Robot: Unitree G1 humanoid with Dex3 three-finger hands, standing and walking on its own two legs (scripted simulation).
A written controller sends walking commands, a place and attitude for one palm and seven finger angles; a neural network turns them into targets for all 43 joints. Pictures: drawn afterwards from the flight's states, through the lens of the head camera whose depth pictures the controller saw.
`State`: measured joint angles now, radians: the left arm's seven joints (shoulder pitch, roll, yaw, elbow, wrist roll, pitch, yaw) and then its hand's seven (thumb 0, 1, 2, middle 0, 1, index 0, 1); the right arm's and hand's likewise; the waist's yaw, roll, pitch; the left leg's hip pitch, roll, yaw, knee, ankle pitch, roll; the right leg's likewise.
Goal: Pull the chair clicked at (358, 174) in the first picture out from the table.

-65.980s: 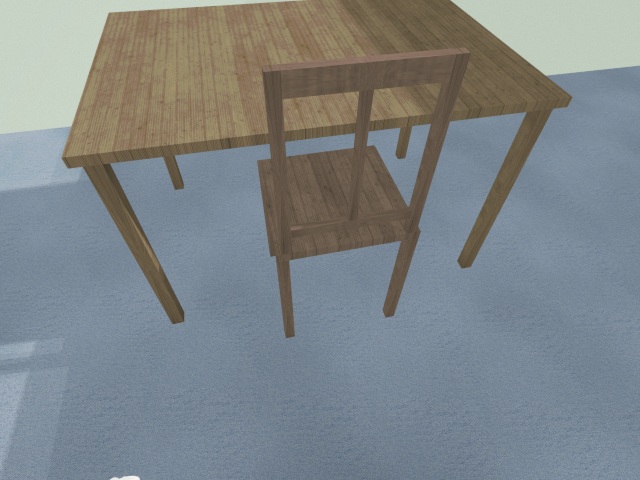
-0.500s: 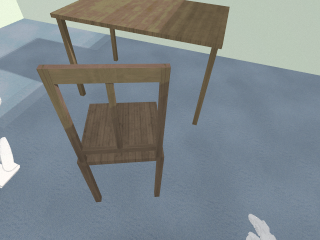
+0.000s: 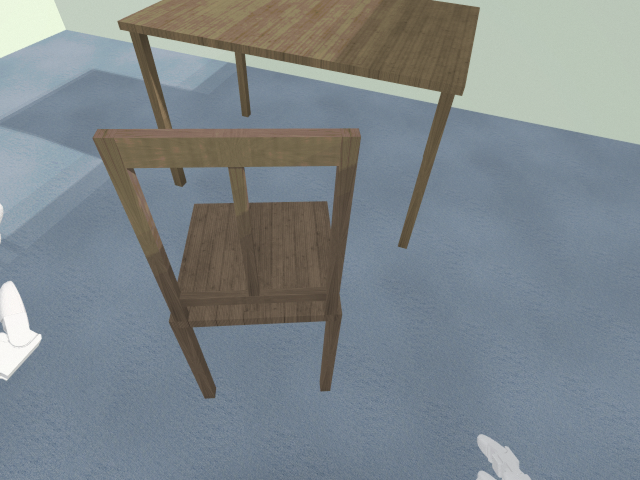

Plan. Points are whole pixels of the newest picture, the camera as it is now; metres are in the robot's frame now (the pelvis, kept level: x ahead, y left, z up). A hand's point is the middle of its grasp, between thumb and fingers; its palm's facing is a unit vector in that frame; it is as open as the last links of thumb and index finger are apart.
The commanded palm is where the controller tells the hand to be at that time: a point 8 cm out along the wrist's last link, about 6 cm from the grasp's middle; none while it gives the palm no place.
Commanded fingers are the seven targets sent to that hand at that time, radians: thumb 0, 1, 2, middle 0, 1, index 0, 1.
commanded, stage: stop stepping back and stand still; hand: left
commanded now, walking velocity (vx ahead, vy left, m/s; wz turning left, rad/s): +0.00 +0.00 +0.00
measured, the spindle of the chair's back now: (246, 239) +0.52 +0.17 -0.05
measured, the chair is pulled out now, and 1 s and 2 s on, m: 0.66 0.66 0.66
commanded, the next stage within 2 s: let the arm hang, fingers relaxed in 0.56 s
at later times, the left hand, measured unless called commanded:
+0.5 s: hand (71, 292) +0.24 +0.26 +0.17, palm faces +0.37 -0.78 -0.50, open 7.4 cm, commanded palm +0.18 +0.30 +0.18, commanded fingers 0.00 0.90 0.90 -0.20 -0.30 -0.20 -0.30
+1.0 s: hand out of the picture +0.07 +0.15 -0.17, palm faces +0.07 -0.98 -0.16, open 6.9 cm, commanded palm none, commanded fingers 0.00 0.90 0.90 -0.20 -0.30 -0.20 -0.30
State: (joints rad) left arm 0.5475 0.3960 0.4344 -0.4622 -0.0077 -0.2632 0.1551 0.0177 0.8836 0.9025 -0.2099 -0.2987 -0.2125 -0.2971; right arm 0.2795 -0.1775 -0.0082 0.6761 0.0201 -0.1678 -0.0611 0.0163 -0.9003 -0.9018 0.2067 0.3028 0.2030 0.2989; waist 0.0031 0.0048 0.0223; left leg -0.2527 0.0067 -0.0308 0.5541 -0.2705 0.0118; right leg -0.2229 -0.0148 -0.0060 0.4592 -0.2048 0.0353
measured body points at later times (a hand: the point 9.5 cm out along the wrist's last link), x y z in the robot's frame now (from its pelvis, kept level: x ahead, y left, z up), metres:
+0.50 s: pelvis +0.04 +0.00 +0.01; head +0.06 +0.01 +0.45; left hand +0.22 +0.30 +0.19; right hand +0.21 -0.24 -0.07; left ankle +0.02 +0.11 -0.74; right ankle +0.03 -0.15 -0.74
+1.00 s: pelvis +0.01 -0.02 +0.00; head +0.03 +0.01 +0.45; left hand +0.07 +0.20 -0.15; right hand +0.06 -0.25 -0.14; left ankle +0.02 +0.11 -0.74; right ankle +0.03 -0.15 -0.74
